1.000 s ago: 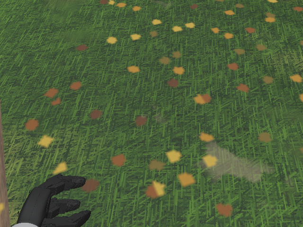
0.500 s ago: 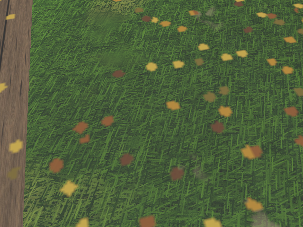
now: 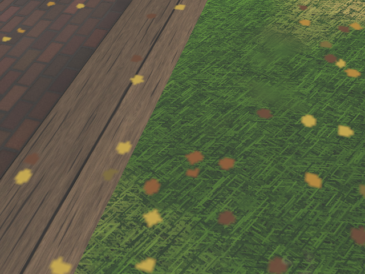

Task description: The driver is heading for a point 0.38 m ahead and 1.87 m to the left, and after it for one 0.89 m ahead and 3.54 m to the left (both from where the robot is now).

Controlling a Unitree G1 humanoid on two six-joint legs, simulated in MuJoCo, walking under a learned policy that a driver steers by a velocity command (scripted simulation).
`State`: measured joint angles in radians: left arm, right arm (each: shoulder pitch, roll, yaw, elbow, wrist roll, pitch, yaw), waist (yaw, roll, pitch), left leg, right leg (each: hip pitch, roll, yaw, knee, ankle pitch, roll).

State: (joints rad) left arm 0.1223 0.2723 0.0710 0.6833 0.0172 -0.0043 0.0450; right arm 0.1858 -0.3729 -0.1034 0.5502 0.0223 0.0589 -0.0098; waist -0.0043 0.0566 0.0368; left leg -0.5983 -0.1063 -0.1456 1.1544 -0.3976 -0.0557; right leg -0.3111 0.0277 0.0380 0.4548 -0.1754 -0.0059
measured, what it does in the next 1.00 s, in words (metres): walks ahead, turning left: left foot, then right foot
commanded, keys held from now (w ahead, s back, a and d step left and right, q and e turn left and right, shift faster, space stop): q+shift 0.14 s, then w+q+shift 0.86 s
